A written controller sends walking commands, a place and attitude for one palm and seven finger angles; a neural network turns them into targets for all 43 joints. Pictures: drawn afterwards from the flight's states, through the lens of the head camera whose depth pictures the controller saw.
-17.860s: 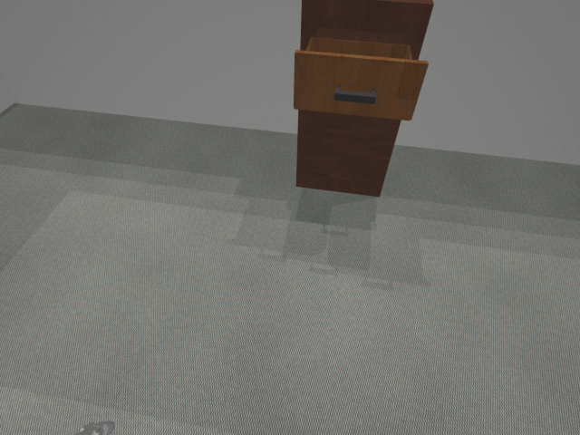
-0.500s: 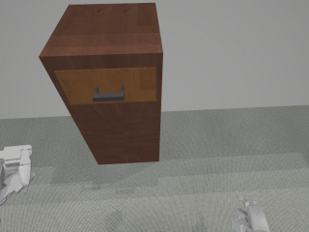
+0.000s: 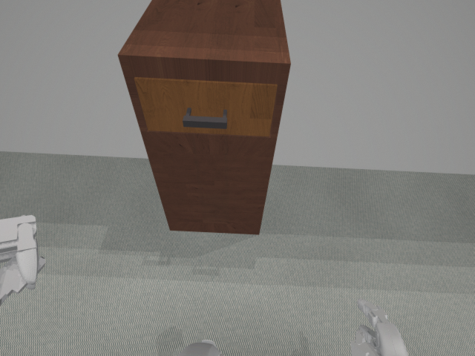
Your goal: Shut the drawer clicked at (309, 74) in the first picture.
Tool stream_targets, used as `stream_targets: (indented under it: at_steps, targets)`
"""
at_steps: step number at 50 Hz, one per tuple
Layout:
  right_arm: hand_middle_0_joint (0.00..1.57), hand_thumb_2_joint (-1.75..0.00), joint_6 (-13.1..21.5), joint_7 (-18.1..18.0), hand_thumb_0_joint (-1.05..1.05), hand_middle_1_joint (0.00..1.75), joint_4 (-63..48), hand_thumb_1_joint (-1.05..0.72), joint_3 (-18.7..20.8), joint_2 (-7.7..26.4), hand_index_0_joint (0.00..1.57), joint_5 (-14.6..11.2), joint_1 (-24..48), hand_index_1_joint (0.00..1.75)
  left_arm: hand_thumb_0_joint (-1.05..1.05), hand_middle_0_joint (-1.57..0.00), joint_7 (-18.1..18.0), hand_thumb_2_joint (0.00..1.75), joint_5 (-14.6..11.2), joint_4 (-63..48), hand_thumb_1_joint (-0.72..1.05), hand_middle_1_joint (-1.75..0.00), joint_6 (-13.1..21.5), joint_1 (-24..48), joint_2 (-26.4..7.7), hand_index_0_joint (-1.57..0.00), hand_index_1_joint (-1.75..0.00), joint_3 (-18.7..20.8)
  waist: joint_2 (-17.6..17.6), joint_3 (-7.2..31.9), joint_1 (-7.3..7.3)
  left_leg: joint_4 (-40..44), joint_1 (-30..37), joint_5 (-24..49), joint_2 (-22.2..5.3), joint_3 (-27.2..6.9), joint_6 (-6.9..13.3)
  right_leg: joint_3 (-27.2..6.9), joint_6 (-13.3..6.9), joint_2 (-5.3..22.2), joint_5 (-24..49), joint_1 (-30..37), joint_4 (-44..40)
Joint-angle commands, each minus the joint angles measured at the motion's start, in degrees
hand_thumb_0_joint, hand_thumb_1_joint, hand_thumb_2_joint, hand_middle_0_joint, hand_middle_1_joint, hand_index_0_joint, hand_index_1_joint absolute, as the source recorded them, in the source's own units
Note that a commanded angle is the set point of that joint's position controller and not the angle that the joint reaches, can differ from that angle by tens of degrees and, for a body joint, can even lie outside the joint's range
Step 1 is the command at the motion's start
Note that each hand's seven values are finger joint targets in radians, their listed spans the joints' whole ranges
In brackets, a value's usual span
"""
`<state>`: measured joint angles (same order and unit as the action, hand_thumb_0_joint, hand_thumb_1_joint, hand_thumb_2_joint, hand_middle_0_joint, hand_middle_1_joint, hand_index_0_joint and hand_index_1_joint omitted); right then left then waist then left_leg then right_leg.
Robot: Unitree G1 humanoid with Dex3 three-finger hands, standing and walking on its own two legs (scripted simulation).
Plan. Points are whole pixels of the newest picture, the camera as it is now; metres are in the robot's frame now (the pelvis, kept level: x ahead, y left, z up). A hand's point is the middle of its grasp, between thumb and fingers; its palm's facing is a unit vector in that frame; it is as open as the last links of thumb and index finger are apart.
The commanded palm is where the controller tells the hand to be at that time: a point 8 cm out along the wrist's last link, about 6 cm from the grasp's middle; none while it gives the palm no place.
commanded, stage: step back with the hand held close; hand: left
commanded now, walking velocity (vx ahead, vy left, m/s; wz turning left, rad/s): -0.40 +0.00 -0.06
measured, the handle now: (206, 117) +0.71 +0.16 -0.04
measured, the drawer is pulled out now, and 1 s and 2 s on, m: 0.00 0.00 0.00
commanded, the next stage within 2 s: stop stepping back and stand still in 0.22 s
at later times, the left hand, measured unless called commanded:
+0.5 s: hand (17, 337) +0.11 +0.22 +0.17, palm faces +0.22 -0.86 -0.46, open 3.2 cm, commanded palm +0.07 +0.27 +0.19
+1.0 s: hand out of the picture +0.07 +0.23 +0.17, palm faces +0.31 -0.84 -0.43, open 3.2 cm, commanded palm +0.01 +0.28 +0.19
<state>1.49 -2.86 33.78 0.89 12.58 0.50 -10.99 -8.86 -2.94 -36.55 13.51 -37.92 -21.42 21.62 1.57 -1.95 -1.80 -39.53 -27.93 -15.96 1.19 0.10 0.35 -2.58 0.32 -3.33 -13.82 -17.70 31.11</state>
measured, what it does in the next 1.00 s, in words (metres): walks backwards: left foot, then right foot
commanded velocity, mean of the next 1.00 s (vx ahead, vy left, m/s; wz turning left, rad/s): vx -0.02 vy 0.01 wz -0.01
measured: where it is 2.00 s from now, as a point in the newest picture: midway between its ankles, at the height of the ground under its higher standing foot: outside the picture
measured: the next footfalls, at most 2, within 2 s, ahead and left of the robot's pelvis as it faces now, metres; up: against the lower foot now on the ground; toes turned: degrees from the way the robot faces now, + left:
left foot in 0.02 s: +0.12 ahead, +0.08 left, +0.00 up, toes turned -1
right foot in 0.38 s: -0.13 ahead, -0.09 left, +0.00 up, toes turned -6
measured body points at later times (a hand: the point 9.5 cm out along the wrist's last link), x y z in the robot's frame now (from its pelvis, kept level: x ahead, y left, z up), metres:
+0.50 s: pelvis -0.10 +0.01 +0.00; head -0.09 +0.03 +0.45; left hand +0.09 +0.27 +0.20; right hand +0.02 -0.24 -0.09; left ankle +0.01 +0.08 -0.73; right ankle -0.21 -0.10 -0.73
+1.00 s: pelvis -0.15 +0.01 +0.00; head -0.14 +0.02 +0.45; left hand +0.05 +0.28 +0.20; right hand -0.01 -0.22 -0.08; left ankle -0.06 +0.11 -0.73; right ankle -0.18 -0.08 -0.72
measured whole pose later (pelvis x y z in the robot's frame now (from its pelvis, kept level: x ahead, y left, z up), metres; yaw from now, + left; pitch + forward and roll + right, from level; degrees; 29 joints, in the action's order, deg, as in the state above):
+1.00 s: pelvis -0.15 +0.01 +0.00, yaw -6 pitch -1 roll +1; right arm 7.0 -2.8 34.8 -1.4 9.3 0.5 -12.9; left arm -9.5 -2.1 -32.4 10.9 -34.0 -22.1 22.0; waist -1.9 -0.6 1.2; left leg -29.4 -19.9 -9.1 1.4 1.2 1.7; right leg 0.8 -0.4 -1.0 -24.6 -13.2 34.9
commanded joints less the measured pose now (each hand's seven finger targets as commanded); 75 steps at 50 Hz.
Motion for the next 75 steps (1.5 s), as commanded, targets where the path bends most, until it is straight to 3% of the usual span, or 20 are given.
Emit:
stream_targets:
  at_steps: [1,5,15,19,21,25,28,30,32,35,39,44,49,52,55,56,59,62,66,75]
  targets:
    - [0.2,-0.9,3.07,-2.08,0.0,0.3,-8.83,-0.9,2.62,7.31,0.2,-0.32,6.24,0.3,0.0,-1.4,-1.02,0.9,0.29,-9.34,0.9,-1.6,2.69,8.25,-10.48,-1.4,-1.6,5.53,2.25,2.54,2.67,17.86,10.45,7.66,-6.84,-7.83,2.39,-3.26,-0.23,2.71,3.15,-6.12,-3.76]
    - [0.2,-0.9,5.47,-1.42,0.0,0.3,-9.43,-0.9,3.12,6.98,0.2,1.26,5.45,0.3,0.0,-1.4,-0.04,0.9,1.07,-11.51,0.9,-1.6,3.87,6.88,-10.77,-1.4,-1.6,8.54,11.3,7.54,2.34,33.37,-7.69,-19.38,-21.22,-23.91,10.42,-2.29,0.73,-2.36,-10.62,6.69,29.99]
    - [0.2,-0.9,6.33,1.13,0.0,0.3,-5.76,-0.9,2.24,5.58,0.2,1.98,2.58,0.3,0.0,-1.4,0.65,0.9,-2.11,-13.68,0.9,-1.6,4.31,-0.4,-11.3,-1.4,-1.6,7.4,12.91,15.3,1.7,27.97,16.84,2.23,-12.6,-7.82,-0.51,5.68,-2.51,-1.41,-11.9,6.99,-10.3]
    - [0.2,-0.9,3.97,0.56,0.0,0.3,-6.57,-0.9,1.37,5.2,0.2,1.11,4.26,0.3,0.0,-1.4,0.22,0.9,-2.85,-11.2,0.9,-1.6,4.86,0.16,-15.74,-1.4,-1.6,11.59,-2.43,11.52,2.22,1.58,23.55,2.1,-2.86,2.48,-2.1,-3.39,-6.6,14.38,-1.88,-8.4,-21.34]
    - [0.2,-0.9,3.89,-0.09,0.0,0.3,-7.19,-0.9,2.31,6.2,0.2,-0.41,4.22,0.3,0.0,-1.4,0.4,0.9,-2.66,-8.31,0.9,-1.6,2.12,-0.6,-11.75,-1.4,-1.6,8.28,-10.43,7.91,2.66,-6.14,17.86,4.11,-1.4,0.32,-1.19,-4.45,-8.58,15.24,0.02,-8.57,-16.63]
    - [0.2,-0.9,4.96,-1.79,0.0,0.3,-8.15,-0.9,1.18,7.12,0.2,-1.31,4.44,0.3,0.0,-1.4,0.03,0.9,-1.66,-7.66,0.9,-1.6,0.07,2.46,-11.05,-1.4,-1.6,6.85,1.04,3.11,3.01,13.75,19.26,13.14,-4.92,-3.81,2.2,2.64,-0.49,5.97,6.28,-1.66,-6.6]
    - [0.2,-0.9,6.61,-2.15,0.0,0.3,-7.74,-0.9,0.83,6.48,0.2,-0.62,4.39,0.3,0.0,-1.4,-0.25,0.9,-0.78,-8.85,0.9,-1.6,1.05,3.53,-10.71,-1.4,-1.6,6.49,9.95,3.78,2.16,29.68,12.77,-12.8,-9.01,-15.62,1.87,5.32,-0.6,0.73,-11.49,3.79,-3.82]
    - [0.2,-0.9,6.98,-2.08,0.0,0.3,-7.98,-0.9,1.11,6.67,0.2,-0.41,4.17,0.3,0.0,-1.4,-0.48,0.9,-0.4,-9.07,0.9,-1.6,0.94,1.95,-10.99,-1.4,-1.6,7.13,10.27,3.03,1.49,34.59,3.39,-21.47,-8.45,-14.04,-1.4,6.7,-1.79,-0.99,-14.88,11.37,-4.32]
    - [0.2,-0.9,6.66,-1.41,0.0,0.3,-8.1,-0.9,1.79,6.29,0.2,-0.56,3.16,0.3,0.0,-1.4,-0.15,0.9,-0.28,-9.03,0.9,-1.6,1.11,-1.64,-11.84,-1.4,-1.6,8.16,5.04,5.16,1.48,24.74,4.29,-13.59,-3.67,-6.24,-1.99,4.38,-2.59,1.4,-15.35,11.88,-12.16]
    - [0.2,-0.9,4.82,-0.43,0.0,0.3,-6.3,-0.9,2.98,6.57,0.2,-0.34,2.29,0.3,0.0,-1.4,-0.15,0.9,-0.81,-8.99,0.9,-1.6,1.29,-1.16,-10.07,-1.4,-1.6,6.82,-10.13,2.43,2.64,-8.83,8.59,1.11,-0.89,-1.32,-1.11,-14.26,-11.9,18.56,-22.97,-5.78,-22.72]
    - [0.2,-0.9,5.97,-1.17,0.0,0.3,-5.13,-0.9,1.97,6.18,0.2,-0.77,1.52,0.3,0.0,-1.4,-1.55,0.9,0.68,-4.96,0.9,-1.6,1.48,6.66,-8.74,-1.4,-1.6,4.84,-1.79,-0.96,4.0,7.79,12.07,0.79,-3.58,-0.41,1.05,-3.56,-6.91,13.01,-10.0,-2.27,-10.48]
    - [0.2,-0.9,8.52,-2.1,0.0,0.3,-6.12,-0.9,1.52,5.78,0.2,0.13,1.37,0.3,0.0,-1.4,-1.11,0.9,0.63,-9.39,0.9,-1.6,2.43,8.16,-10.63,-1.4,-1.6,6.2,10.11,4.49,3.22,27.42,18.53,-3.71,-15.85,-27.01,8.37,2.43,-0.15,1.59,-15.0,-5.33,14.36]
    - [0.2,-0.9,7.96,-0.35,0.0,0.3,-7.58,-0.9,0.77,5.13,0.2,-0.26,3.53,0.3,0.0,-1.4,-0.86,0.9,1.11,-10.04,0.9,-1.6,1.45,-0.7,-8.34,-1.4,-1.6,5.25,8.25,4.33,1.78,23.59,-0.35,-14.35,-8.32,-8.16,3.71,4.61,-1.32,2.82,-7.47,14.43,-4.68]
    - [0.2,-0.9,5.49,0.1,0.0,0.3,-7.66,-0.9,1.96,5.34,0.2,-0.06,3.06,0.3,0.0,-1.4,-0.75,0.9,0.66,-7.27,0.9,-1.6,0.91,-0.35,-9.83,-1.4,-1.6,6.92,-10.14,1.89,2.57,-1.63,1.92,-6.51,-1.09,-2.01,-0.54,-18.56,-7.85,16.69,-25.03,0.88,-22.68]
    - [0.2,-0.9,5.03,-0.11,0.0,0.3,-6.78,-0.9,1.5,4.93,0.2,-0.55,2.79,0.3,0.0,-1.4,-1.37,0.9,0.31,-5.83,0.9,-1.6,1.2,2.5,-8.23,-1.4,-1.6,5.8,-7.41,1.49,3.22,-3.66,1.91,-2.96,-3.48,-1.87,-0.07,-13.11,-9.92,17.99,1.66,5.76,-15.63]
    - [0.2,-0.9,7.61,5.27,0.0,0.3,6.52,-0.9,3.95,11.26,0.2,0.42,3.8,0.3,0.0,-1.4,6.22,0.9,6.98,39.76,0.9,-1.6,-7.92,11.83,0.04,-1.4,-1.6,-13.21,-3.32,2.18,4.73,-9.49,-2.77,-2.77,-5.72,-0.79,0.13,-1.71,-8.59,20.87,30.84,4.66,-1.31]
    - [0.2,-0.9,2.2,4.04,0.0,0.3,3.91,-0.9,2.16,5.06,0.2,0.04,-1.63,0.3,0.0,-1.28,8.19,0.9,4.87,46.15,0.9,-1.47,-12.4,10.67,4.17,-1.28,-1.47,-15.58,-11.02,6.01,2.73,2.1,7.81,14.53,-3.4,-2.8,1.99,0.74,-3.69,12.24,31.89,4.36,3.81]
    - [0.2,-0.9,0.49,2.84,0.0,0.3,3.6,-0.9,2.24,6.37,0.2,1.32,-0.22,0.3,0.0,-1.16,8.08,0.9,5.41,56.59,0.9,-1.34,-12.68,14.13,3.07,-1.16,-1.34,-16.38,-23.04,5.17,1.13,1.76,8.41,15.22,-3.26,-2.27,2.56,-0.4,-3.54,12.62,37.68,7.31,0.11]
    - [0.2,-0.9,-0.3,1.99,0.0,0.3,10.93,-0.9,1.46,6.61,0.2,1.37,-1.86,0.3,0.0,-1.0,7.47,0.9,4.16,71.68,0.9,-1.17,-13.73,19.34,3.2,-1.0,-1.17,-17.65,4.53,6.35,1.61,10.02,16.4,31.86,-7.33,-7.14,4.53,3.17,-1.0,8.51,12.33,6.4,0.89]
    - [0.2,-0.9,-1.17,0.38,0.0,0.3,21.05,-0.9,0.36,3.25,0.2,0.49,-4.85,0.3,0.0,-0.64,7.7,0.9,3.49,93.46,0.9,-0.78,-13.45,17.83,5.37,-0.64,-0.78,-19.48,6.52,2.75,1.51,17.09,16.6,12.17,-6.69,-6.45,2.99,1.46,-3.0,8.33,4.66,9.7,-10.46]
